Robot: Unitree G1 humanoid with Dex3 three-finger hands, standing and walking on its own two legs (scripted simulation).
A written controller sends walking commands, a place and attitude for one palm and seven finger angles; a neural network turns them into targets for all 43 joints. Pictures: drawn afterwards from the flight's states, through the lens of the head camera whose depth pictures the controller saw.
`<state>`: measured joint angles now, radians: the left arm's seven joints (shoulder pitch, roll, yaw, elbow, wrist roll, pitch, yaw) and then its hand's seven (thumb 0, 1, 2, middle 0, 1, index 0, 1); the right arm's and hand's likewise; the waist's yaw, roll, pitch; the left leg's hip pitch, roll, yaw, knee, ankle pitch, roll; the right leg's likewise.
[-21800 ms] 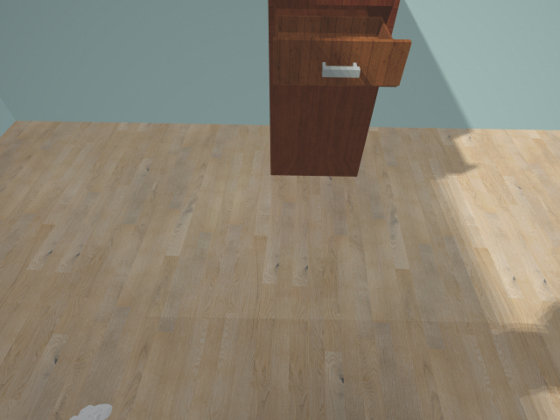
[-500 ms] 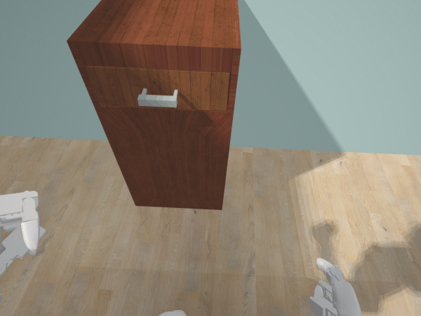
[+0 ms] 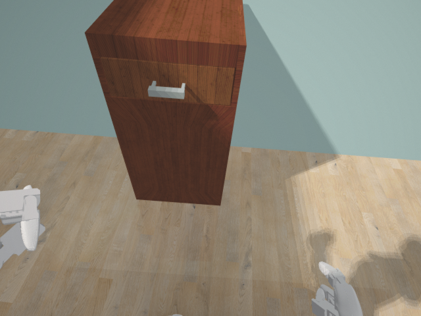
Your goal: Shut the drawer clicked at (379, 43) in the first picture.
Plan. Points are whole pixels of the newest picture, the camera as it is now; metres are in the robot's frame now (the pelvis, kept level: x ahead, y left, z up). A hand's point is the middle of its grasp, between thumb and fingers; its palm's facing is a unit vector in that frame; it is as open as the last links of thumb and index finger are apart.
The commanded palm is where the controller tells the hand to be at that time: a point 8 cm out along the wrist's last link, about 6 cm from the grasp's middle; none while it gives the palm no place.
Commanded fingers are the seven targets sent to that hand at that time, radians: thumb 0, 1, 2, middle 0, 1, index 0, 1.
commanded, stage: step back with the hand held close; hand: left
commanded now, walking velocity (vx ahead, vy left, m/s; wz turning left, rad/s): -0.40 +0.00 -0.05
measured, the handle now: (167, 88) +0.76 +0.18 +0.00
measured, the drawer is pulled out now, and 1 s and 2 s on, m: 0.00 0.00 0.00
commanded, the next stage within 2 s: stop stepping back and stand still in 0.12 s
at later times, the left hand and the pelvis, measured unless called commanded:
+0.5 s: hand out of the picture +0.12 +0.24 +0.17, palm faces +0.27 -0.88 -0.39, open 3.3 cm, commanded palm +0.06 +0.29 +0.19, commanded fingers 0.00 0.90 0.90 -1.40 -1.60 -1.40 -1.60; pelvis -0.09 +0.02 +0.00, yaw -5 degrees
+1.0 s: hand out of the picture +0.07 +0.26 +0.18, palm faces +0.30 -0.84 -0.45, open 3.3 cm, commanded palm +0.01 +0.30 +0.19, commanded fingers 0.00 0.90 0.90 -1.40 -1.60 -1.40 -1.60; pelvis -0.14 +0.03 +0.01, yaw -4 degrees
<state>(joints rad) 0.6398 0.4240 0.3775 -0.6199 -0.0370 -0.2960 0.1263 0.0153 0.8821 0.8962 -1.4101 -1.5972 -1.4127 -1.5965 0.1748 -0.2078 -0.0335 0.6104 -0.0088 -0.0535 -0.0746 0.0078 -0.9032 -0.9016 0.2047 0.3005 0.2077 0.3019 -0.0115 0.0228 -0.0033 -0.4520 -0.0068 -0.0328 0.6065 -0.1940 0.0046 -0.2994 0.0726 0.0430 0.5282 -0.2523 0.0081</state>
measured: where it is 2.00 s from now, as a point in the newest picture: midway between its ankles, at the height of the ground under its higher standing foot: outside the picture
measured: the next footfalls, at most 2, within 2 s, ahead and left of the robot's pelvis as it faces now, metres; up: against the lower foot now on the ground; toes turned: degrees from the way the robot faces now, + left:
right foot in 0.32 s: -0.12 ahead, -0.09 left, +0.00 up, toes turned -6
left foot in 0.78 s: -0.02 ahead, +0.14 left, +0.00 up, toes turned -4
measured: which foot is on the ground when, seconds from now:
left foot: down 0.00-0.62, up 0.64-0.76, down 0.78-1.00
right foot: down 0.00-0.02, up 0.04-0.30, down 0.32-1.00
